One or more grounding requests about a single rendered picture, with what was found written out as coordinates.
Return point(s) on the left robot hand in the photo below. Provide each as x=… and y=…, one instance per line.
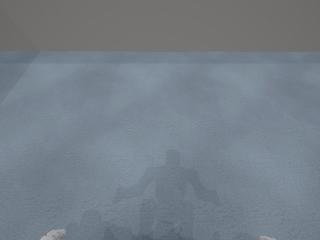
x=54, y=235

